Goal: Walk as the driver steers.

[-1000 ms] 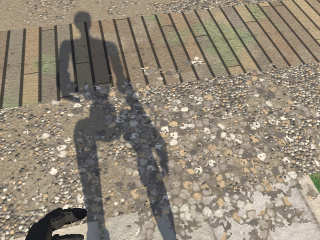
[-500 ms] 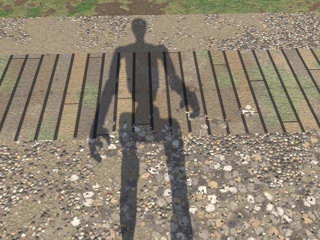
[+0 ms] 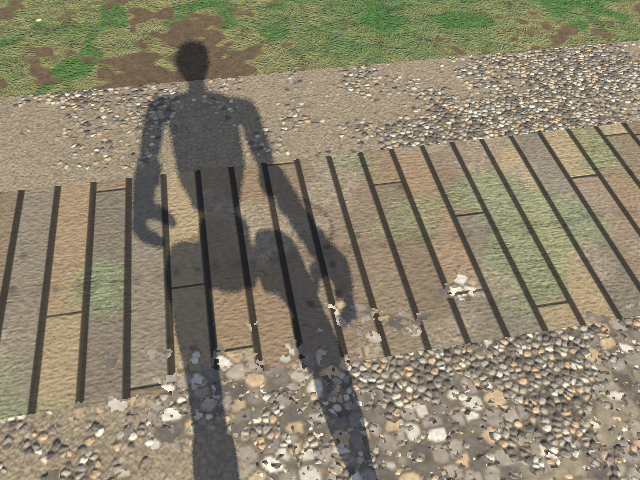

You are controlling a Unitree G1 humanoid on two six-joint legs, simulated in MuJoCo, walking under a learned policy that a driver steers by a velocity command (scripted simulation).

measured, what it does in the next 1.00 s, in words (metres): walks ahead, turning left: right foot, then left foot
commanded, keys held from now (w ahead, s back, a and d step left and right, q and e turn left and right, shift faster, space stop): w+q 0.62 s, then no key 0.38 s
